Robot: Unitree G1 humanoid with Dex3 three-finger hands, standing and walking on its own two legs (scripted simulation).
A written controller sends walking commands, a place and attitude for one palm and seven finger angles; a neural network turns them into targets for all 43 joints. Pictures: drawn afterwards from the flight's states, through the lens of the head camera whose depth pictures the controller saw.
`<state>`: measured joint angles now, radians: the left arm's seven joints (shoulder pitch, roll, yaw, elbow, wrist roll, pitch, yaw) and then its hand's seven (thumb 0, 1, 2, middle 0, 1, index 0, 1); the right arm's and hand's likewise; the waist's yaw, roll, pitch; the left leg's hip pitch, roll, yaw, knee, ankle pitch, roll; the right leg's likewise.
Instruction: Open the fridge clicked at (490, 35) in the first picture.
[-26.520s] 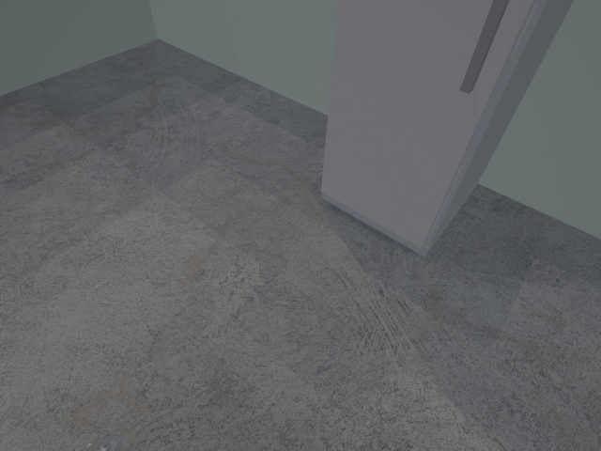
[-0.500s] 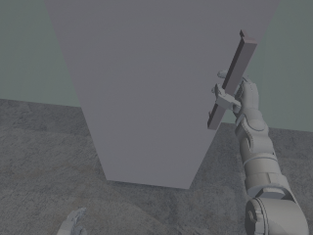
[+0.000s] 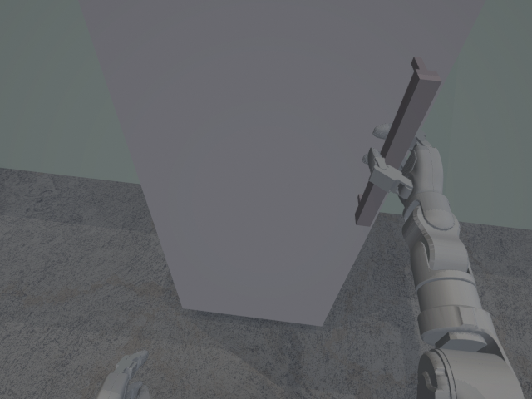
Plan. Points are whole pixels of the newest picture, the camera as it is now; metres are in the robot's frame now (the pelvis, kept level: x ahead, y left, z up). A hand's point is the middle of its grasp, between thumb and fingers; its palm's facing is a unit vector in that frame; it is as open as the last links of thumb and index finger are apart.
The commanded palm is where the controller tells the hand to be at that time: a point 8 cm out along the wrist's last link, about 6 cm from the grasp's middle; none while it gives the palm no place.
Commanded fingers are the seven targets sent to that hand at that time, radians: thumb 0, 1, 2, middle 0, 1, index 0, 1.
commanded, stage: grip the handle and tug to test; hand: right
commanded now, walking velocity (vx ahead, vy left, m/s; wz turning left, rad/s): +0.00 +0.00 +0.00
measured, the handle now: (386, 153) +0.47 -0.15 +0.15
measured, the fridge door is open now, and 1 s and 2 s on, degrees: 0 21 49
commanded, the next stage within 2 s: pull the door a little, standing still in 0.12 s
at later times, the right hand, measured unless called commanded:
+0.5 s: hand (377, 192) +0.37 -0.12 +0.16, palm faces +0.04 +1.00 +0.00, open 6.0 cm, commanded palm +0.31 -0.17 +0.16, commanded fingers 0.00 -0.90 -0.90 0.45 1.40 0.45 1.40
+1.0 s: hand (357, 263) +0.26 -0.08 +0.15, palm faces -0.02 +0.99 -0.15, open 7.0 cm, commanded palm +0.23 -0.13 +0.16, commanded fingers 0.00 -0.90 -0.90 0.45 1.40 0.45 1.40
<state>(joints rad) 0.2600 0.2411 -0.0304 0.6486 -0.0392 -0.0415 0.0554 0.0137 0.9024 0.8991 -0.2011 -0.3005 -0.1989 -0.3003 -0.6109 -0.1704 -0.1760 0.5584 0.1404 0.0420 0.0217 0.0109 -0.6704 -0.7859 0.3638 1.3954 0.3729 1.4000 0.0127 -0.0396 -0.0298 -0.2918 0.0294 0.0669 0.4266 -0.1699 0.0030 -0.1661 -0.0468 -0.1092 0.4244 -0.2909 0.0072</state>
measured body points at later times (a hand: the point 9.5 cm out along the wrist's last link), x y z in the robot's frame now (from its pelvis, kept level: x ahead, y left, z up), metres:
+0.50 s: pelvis +0.01 +0.00 +0.00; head +0.00 +0.02 +0.45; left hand +0.20 +0.22 -0.09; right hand +0.36 -0.17 +0.16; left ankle +0.03 +0.12 -0.74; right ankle -0.05 -0.12 -0.74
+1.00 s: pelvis -0.03 +0.01 +0.00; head -0.01 +0.03 +0.44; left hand +0.14 +0.23 -0.10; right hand +0.25 -0.13 +0.16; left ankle +0.03 +0.12 -0.74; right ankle -0.05 -0.12 -0.74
